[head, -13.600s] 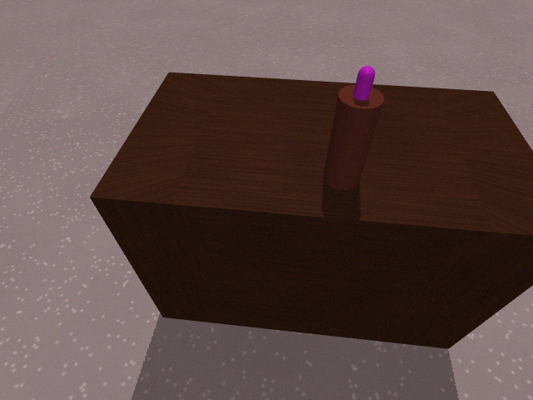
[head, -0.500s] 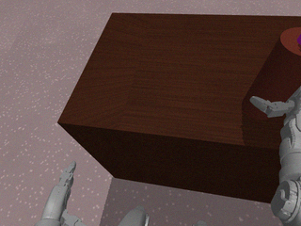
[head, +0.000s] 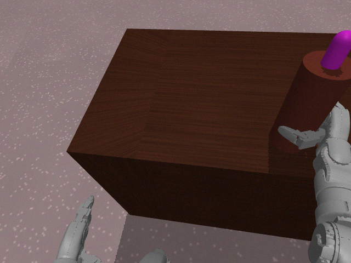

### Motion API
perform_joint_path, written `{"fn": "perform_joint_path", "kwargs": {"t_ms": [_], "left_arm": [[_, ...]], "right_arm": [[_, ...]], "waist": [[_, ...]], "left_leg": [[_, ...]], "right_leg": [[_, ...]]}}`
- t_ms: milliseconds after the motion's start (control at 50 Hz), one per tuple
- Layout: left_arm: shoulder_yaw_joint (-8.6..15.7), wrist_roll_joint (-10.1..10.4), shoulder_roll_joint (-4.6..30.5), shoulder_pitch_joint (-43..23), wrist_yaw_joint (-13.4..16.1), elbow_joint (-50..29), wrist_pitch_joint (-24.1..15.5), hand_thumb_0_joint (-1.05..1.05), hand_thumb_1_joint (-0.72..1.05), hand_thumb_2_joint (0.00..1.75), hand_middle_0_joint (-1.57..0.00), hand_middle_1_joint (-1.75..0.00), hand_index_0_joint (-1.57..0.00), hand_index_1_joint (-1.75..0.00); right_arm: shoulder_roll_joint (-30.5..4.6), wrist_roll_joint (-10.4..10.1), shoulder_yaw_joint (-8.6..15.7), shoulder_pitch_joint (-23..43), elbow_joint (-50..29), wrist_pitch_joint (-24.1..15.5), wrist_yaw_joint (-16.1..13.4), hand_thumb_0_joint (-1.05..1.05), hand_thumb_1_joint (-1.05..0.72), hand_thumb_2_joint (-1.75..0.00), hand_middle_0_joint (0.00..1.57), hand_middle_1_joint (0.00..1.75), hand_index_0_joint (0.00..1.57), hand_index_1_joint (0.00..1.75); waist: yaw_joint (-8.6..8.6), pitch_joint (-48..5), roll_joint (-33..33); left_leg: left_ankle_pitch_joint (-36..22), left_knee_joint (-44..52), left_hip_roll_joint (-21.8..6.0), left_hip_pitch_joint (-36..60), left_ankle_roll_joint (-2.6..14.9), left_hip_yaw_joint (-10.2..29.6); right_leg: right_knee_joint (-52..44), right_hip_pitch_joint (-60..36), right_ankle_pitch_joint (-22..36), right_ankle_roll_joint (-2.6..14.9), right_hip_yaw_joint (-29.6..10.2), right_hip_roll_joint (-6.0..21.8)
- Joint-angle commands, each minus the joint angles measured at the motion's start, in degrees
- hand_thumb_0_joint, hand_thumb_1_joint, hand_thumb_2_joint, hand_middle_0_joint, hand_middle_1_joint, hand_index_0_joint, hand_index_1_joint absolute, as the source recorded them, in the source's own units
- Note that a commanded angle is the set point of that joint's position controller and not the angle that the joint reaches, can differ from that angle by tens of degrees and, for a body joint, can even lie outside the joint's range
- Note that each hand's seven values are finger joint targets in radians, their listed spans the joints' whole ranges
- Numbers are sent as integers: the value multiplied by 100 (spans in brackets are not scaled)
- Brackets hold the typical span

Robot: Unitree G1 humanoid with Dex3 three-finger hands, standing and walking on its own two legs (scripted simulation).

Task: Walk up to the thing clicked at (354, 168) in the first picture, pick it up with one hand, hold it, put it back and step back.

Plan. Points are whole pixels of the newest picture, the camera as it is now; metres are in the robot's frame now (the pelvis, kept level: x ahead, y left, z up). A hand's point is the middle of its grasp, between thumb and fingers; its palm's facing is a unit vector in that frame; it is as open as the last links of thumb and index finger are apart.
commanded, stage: settle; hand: right
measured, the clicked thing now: (310, 98) +0.47 -0.19 +0.12
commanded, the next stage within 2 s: lift in 0.32 s
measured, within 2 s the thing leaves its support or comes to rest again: neither
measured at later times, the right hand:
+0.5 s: hand (311, 111) +0.46 -0.20 +0.10, palm faces +0.19 +0.98 -0.03, open 11.7 cm
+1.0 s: hand (320, 107) +0.41 -0.18 +0.17, palm faces +0.19 +0.98 -0.04, open 11.7 cm
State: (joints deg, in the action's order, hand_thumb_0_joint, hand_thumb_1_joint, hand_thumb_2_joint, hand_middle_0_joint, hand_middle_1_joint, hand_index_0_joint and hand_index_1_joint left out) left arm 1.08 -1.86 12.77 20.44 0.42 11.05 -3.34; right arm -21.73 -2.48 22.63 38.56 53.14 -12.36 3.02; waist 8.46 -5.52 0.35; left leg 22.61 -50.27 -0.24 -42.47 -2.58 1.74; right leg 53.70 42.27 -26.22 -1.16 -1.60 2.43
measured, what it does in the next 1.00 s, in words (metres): stands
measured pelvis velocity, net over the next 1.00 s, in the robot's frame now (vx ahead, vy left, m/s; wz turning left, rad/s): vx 0.00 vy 0.00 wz -0.01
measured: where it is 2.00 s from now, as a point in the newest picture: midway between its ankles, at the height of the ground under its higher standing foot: outside the picture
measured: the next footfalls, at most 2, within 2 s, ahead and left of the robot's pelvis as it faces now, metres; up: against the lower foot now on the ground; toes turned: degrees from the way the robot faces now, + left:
none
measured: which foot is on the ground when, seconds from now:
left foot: down 0.00-1.00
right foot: down 0.00-1.00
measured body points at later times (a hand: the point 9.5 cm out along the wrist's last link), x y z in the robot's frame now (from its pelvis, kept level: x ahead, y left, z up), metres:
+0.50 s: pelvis -0.01 +0.00 +0.01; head +0.06 -0.01 +0.46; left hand +0.14 +0.26 -0.03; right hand +0.44 -0.25 +0.10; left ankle +0.02 +0.15 -0.69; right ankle -0.01 -0.13 -0.69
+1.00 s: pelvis +0.00 +0.00 +0.03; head +0.02 +0.01 +0.48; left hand +0.16 +0.26 -0.03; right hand +0.39 -0.23 +0.17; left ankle +0.02 +0.15 -0.69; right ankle -0.01 -0.13 -0.69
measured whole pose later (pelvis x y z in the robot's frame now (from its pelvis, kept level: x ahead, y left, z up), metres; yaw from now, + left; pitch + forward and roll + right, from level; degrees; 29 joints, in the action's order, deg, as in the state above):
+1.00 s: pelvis +0.00 +0.00 +0.03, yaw +0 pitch +5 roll +0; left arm 2.8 0.2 12.1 18.5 5.4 23.0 -7.3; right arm -14.9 -7.9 13.8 26.4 26.0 2.0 -1.4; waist 2.6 -4.0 -1.8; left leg 19.2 -39.9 -1.3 -25.6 -2.4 2.1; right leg 41.1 24.4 -21.6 -1.2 -0.7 1.6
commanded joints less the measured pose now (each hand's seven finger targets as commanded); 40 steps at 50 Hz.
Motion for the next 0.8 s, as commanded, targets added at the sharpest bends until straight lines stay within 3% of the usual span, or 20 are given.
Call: {"fn": "perform_joint_path", "kwargs": {"t_ms": [0, 40, 80, 100, 140, 200, 240, 260, 300, 360, 400, 480, 520, 580, 600, 640, 680, 720, 740, 780], "left_arm": [[642, 33, 1022, 261, 155, -454, -323, 0, -55, 6, -5, -5, -5, -5], [541, 71, 982, -346, 175, -949, -447, 0, -55, 6, -5, -5, -5, -6], [642, 53, 1101, -165, 249, -798, -468, 0, -57, 7, -5, -5, -4, -5], [270, 83, 720, -155, 238, -767, -473, 0, -56, 7, -5, -5, -4, -5], [294, 92, 738, -53, 218, -397, -480, 0, -56, 7, -5, -5, -4, -5], [453, 66, 937, -141, 298, -543, -561, 0, -55, 6, -5, -5, -4, -5], [453, 75, 777, 577, 242, 295, -501, 0, -55, 6, -5, -5, -5, -5], [290, 92, 679, 17, 219, -92, -570, 0, -55, 6, -5, -5, -4, -5], [473, 63, 1016, -742, 287, -957, -725, 0, -55, 6, -5, -5, -4, -5], [494, 123, 869, 123, 241, 56, -597, 0, -55, 6, -5, -5, -4, -5], [816, 104, 1296, -890, 343, -891, -763, 0, -57, 7, -5, -5, -4, -5], [411, 156, 816, -61, 271, -344, -668, 0, -54, 6, -4, -6, -4, -5], [473, 112, 903, -736, 321, -825, -743, 0, -54, 5, -4, -5, -5, -5], [529, 163, 708, 156, 324, 275, -632, 0, -55, 6, -4, -6, -4, -5], [587, 163, 956, -326, 328, -149, -695, 0, -55, 6, -4, -5, -4, -5], [623, 112, 941, -384, 374, -237, -734, 0, -55, 5, -4, -5, -4, -5], [340, 166, 513, 3, 366, 343, -657, 0, -56, 6, -4, -5, -4, -5], [562, 185, 969, -718, 410, -191, -749, 0, -55, 6, -4, -5, -4, -5], [518, 161, 920, -1027, 425, -578, -790, 0, -55, 6, -4, -5, -4, -5], [456, 180, 706, -258, 460, 165, -695, 0, -55, 6, -4, -5, -4, -5]], "right_arm": [[-1924, -371, 293, 3796, -2541, -822, -84, 0, -1, -131, 121, 143, 128, 143], [-1460, -415, 118, 3505, -2166, -755, -56, 0, 2, -133, 120, 144, 127, 144], [-2097, -408, 282, 4486, -3281, -883, -120, 0, 1, -134, 121, 144, 128, 144], [-1820, -397, 71, 4231, -3026, -807, -114, 0, 1, -135, 121, 145, 128, 145], [-1174, -405, -123, 2908, -1498, -580, -52, 0, 2, -137, 122, 147, 129, 147], [-2247, -359, 321, 4359, -2877, -746, -78, 0, -3, -139, 124, 149, 130, 149], [-1473, -399, -89, 3438, -2009, -556, -14, 0, -1, -143, 124, 152, 131, 152], [-1269, -433, -67, 3317, -1667, -535, -10, 0, -1, -143, 122, 152, 129, 152], [-2157, -422, 290, 4685, -3286, -751, -81, 0, -4, -139, 122, 148, 129, 148], [-1369, -455, 48, 2887, -1306, -410, -20, 0, -1, -145, 123, 153, 131, 153], [-2275, -477, 443, 4856, -3431, -711, -109, 0, -3, -141, 121, 149, 128, 150], [-1253, -476, 102, 2382, -1154, -350, -51, 0, 9, -133, 122, 146, 128, 146], [-2018, -460, 153, 4840, -3794, -694, -112, 0, 7, -131, 121, 144, 128, 144], [-1128, -510, -237, 3199, -2436, -370, -125, 0, 9, -133, 121, 145, 128, 145], [-1219, -533, 55, 2437, -1737, -265, -145, 0, 8, -132, 121, 144, 128, 144], [-1894, -528, 67, 4719, -4539, -539, -229, 0, 5, -132, 122, 144, 129, 144], [-1077, -573, -334, 3087, -3300, -213, -246, 0, 8, -133, 122, 146, 129, 146], [-1241, -613, -38, 2574, -3057, -86, -326, 0, 6, -131, 120, 143, 127, 143], [-1337, -621, -89, 3432, -4400, -211, -338, 0, 6, -130, 121, 143, 128, 143], [-1166, -665, -272, 3187, -4512, -36, -385, 0, 3, -132, 124, 145, 130, 145]], "waist": [[-83, -3140, -1223], [32, -3152, -629], [-66, -3624, -1199], [-107, -3404, -1103], [-60, -2416, -598], [-123, -3536, -1162], [-62, -2369, -1250], [-16, -2337, -868], [-118, -3747, -1213], [-83, -2158, -613], [-101, -3726, -887], [-211, -2355, -264], [-303, -3763, -1157], [-274, -2359, -925], [-304, -2411, -442], [-385, -3669, -1426], [-418, -2410, -1000], [-509, -2580, -567], [-489, -3194, -691], [-494, -2796, -905]], "left_leg": [[-2333, 452, 196, 1266, 277, -289], [-2372, 516, 209, 1365, 244, -326], [-2400, 526, 160, 1505, 267, -257], [-2299, 578, 173, 1473, 265, -253], [-2164, 713, 192, 1375, 243, -323], [-2511, 672, 149, 1610, 229, -255], [-2030, 770, 176, 1105, 260, -302], [-2009, 809, 191, 1108, 231, -338], [-2445, 698, 168, 1656, 235, -328], [-2156, 867, 194, 1375, 229, -337], [-2482, 815, 107, 2071, 217, -233], [-2196, 975, 193, 1781, 202, -368], [-2453, 850, 129, 2117, 221, -270], [-2098, 995, 182, 1643, 255, -320], [-2148, 1059, 191, 1773, 208, -359], [-2506, 957, 130, 2074, 253, -268], [-2129, 1129, 170, 1849, 260, -329], [-2096, 1204, 157, 2183, 216, -344], [-2316, 1176, 115, 2435, 208, -319], [-2270, 1201, 157, 2193, 239, -363]], "right_leg": [[-574, -2226, 2980, 56, 128, -150], [-618, -2168, 2869, 83, 79, -124], [-652, -2452, 2822, 79, 135, -143], [-681, -2438, 2686, 101, 134, -153], [-821, -1922, 2471, 109, 126, -174], [-750, -2562, 2831, 86, 187, -150], [-934, -2271, 2540, 48, 151, -141], [-967, -2224, 2544, 47, 112, -112], [-861, -2865, 3130, 6, 102, -77], [-988, -2065, 2594, 72, 126, -139], [-982, -2464, 2498, 92, 177, -138], [-1159, -2060, 2412, 97, 132, -160], [-1098, -2722, 2727, 35, 183, -135], [-1254, -2443, 2518, 28, 141, -130], [-1287, -2363, 2534, 48, 135, -121], [-1216, -3106, 2980, -6, 193, -120], [-1362, -2686, 2637, 23, 178, -147], [-1495, -2587, 2375, 55, 166, -132], [-1476, -2836, 2442, 62, 209, -146], [-1544, -3031, 2739, 21, 167, -129]]}}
